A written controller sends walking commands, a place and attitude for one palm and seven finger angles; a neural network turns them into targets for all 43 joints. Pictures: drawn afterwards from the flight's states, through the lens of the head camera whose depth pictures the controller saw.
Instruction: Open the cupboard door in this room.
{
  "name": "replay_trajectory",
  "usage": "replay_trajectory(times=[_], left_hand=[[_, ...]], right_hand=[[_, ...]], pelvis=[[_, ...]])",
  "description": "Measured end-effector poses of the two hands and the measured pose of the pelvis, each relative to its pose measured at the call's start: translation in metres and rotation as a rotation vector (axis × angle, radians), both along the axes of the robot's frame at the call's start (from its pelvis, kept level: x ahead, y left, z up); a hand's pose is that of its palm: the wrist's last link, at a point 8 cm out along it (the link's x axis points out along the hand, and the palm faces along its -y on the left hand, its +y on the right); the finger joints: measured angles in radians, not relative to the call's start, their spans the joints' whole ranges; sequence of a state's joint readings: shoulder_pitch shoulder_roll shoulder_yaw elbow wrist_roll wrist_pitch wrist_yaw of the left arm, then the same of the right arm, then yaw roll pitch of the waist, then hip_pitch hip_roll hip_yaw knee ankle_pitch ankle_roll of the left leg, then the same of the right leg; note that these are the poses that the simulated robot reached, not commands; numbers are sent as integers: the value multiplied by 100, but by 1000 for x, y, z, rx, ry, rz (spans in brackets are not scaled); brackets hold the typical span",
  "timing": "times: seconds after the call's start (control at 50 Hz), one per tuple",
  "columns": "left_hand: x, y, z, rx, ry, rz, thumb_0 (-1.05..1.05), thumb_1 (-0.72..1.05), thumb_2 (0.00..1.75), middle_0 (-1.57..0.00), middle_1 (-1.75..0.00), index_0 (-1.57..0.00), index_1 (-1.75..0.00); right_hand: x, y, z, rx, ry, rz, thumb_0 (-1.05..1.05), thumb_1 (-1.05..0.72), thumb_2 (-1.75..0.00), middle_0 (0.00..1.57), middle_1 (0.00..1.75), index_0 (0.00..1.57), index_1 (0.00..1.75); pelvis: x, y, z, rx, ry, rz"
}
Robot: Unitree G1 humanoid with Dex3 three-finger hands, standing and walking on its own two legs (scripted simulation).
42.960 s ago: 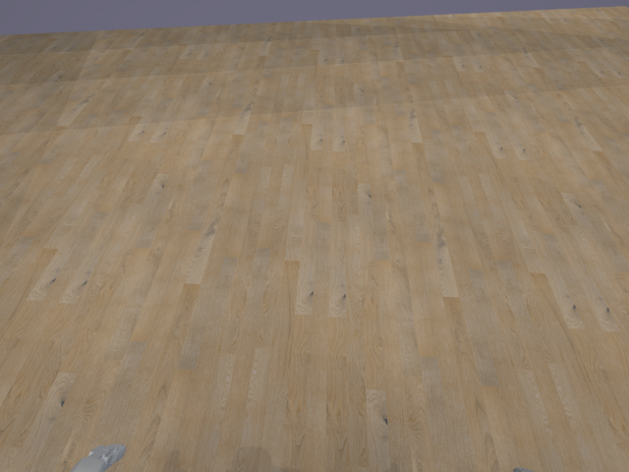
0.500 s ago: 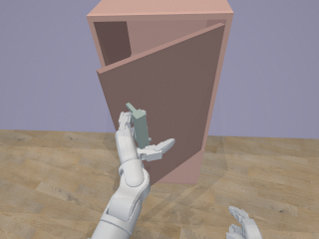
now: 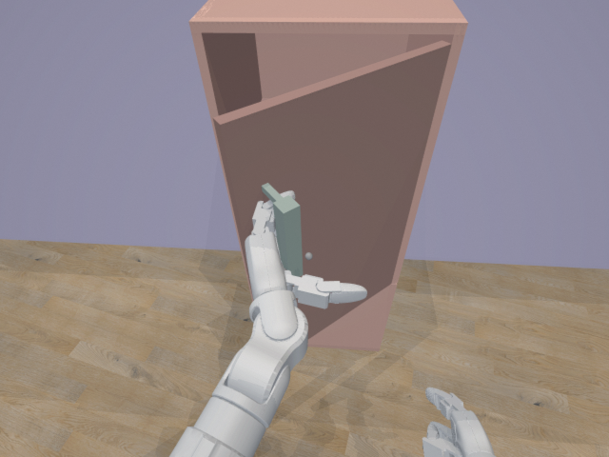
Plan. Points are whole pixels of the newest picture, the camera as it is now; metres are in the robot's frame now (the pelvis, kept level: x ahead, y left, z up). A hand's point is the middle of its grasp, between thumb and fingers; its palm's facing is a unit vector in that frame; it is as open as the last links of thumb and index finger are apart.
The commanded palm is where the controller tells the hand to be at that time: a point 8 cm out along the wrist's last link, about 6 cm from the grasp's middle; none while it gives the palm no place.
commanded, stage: slide the hand sideways off the handle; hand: left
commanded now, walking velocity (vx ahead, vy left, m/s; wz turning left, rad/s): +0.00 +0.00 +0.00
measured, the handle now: (280, 232) +0.38 +0.06 +0.11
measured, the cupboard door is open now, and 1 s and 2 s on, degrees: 40 45 45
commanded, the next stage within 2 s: draw the hand back to the body in 1.18 s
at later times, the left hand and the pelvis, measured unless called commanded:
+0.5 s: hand (312, 286) +0.29 +0.02 +0.11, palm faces -0.12 -0.99 +0.02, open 16.2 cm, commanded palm +0.26 +0.08 +0.11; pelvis +0.00 +0.01 +0.01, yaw -3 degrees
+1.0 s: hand (266, 320) +0.25 +0.06 +0.11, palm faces -0.05 -1.00 +0.00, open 16.2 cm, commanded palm +0.21 +0.13 +0.11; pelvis +0.03 -0.01 +0.01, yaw -2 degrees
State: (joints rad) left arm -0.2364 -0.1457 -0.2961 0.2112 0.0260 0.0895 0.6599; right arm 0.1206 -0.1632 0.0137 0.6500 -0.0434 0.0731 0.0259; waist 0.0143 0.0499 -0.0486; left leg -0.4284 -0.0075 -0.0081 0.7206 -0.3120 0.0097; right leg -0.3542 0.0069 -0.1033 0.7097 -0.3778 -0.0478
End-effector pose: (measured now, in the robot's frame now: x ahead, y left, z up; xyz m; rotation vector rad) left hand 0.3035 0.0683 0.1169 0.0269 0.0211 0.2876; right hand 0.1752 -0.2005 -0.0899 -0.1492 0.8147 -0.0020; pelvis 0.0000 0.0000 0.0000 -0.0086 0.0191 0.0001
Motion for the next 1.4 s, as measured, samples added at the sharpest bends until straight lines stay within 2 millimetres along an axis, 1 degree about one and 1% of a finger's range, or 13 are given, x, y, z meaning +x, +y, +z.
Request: replay_trajectory(times=[0.04,0.14,0.2,0.26,0.34,0.46,0.56,0.82,0.96,1.08,1.22,1.34,1.4], left_hand=[[-2,2,-2,18,-15,-56,-1,-49,30,-38,-57,-32,-63],[-10,8,-5,43,-70,-365,-1,-49,30,-29,-44,-19,-48],[-12,6,-5,6,-63,-433,-1,-50,30,-24,-39,-16,-41],[-12,3,-5,-20,-53,-420,-1,-50,30,-20,-35,-16,-37],[-15,-1,-5,-26,-53,-402,-1,-50,30,-19,-35,-18,-36],[-22,0,-4,-41,-62,-410,-1,-50,30,-18,-34,-17,-33],[-30,9,-4,-38,-58,-409,-1,-50,30,-18,-33,-17,-32],[-60,36,-4,-37,-47,-361,-1,-50,30,-20,-32,-19,-32],[-72,47,-3,-27,-43,-352,-1,-50,30,-20,-32,-18,-32],[-88,65,-3,-12,-34,-310,-1,-50,30,-18,-31,-17,-31],[-109,83,-4,0,-38,-301,-1,-50,30,-16,-30,-15,-30],[-109,79,-4,-8,-74,-344,-1,-50,30,-15,-30,-15,-30],[-105,84,-2,14,-75,-350,-1,-50,30,-15,-30,-15,-30]], right_hand=[[-3,1,1,3,6,-1,1,-91,-90,20,30,20,30],[-19,-2,1,-6,0,-35,1,-91,-90,20,30,20,30],[-28,-4,1,-8,-7,-58,1,-91,-90,20,30,20,30],[-35,-5,2,-6,-10,-73,1,-91,-90,20,30,20,30],[-41,-6,4,-1,-15,-83,1,-91,-90,20,30,20,30],[-38,-8,12,0,-29,-97,2,-91,-90,20,30,20,30],[-26,-10,19,-5,-47,-97,2,-91,-90,20,30,20,30],[23,-10,36,-4,-145,-44,1,-91,-90,20,30,20,30],[35,-9,37,7,-179,-23,1,-91,-90,20,30,20,30],[32,-13,33,9,-190,-20,1,-91,-90,20,30,20,30],[21,-23,27,-18,-201,-27,2,-91,-90,20,30,20,30],[9,-27,23,-39,-222,-41,2,-91,-90,20,30,20,30],[3,-27,23,-40,-226,-54,2,-91,-90,20,30,20,30]], pelvis=[[-2,0,0,5,-2,3],[-6,3,1,3,-13,7],[-8,6,1,1,-25,2],[-9,8,3,4,-29,-9],[-9,9,4,8,-32,-23],[-4,7,7,9,-37,-44],[3,5,10,6,-45,-49],[22,0,9,10,-34,-39],[27,-4,6,14,-21,-32],[29,-8,4,16,-10,-29],[24,-10,0,10,0,-13],[15,-8,-4,5,5,-9],[12,-7,-3,4,0,-14]])
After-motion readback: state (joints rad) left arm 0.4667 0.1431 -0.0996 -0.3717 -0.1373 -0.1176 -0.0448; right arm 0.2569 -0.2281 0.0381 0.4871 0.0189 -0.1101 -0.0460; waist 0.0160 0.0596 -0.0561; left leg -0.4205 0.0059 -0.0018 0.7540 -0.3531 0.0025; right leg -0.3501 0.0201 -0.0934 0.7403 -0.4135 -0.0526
